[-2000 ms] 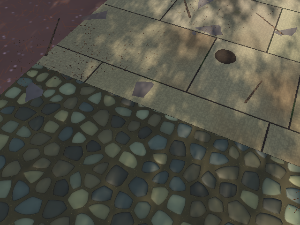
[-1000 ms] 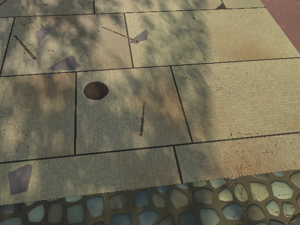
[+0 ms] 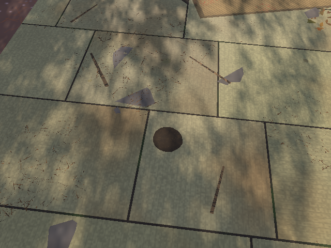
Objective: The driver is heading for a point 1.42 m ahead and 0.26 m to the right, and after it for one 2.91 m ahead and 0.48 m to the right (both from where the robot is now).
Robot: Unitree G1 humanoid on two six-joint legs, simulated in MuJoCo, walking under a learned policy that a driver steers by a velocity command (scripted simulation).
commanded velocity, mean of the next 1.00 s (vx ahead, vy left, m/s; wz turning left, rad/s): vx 0.50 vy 0.00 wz -0.30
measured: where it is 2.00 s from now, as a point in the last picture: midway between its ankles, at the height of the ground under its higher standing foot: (211, 121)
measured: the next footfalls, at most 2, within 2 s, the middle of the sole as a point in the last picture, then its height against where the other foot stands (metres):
right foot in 0.30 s outside the picture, level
left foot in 0.78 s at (160, 200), level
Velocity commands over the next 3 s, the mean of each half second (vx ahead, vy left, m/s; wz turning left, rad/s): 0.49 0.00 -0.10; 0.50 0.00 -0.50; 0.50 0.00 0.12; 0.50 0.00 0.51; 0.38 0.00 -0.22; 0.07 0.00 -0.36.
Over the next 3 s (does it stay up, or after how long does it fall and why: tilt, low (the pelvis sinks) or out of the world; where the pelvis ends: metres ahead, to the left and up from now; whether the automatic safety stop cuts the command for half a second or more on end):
stays up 1.42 -0.22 0.00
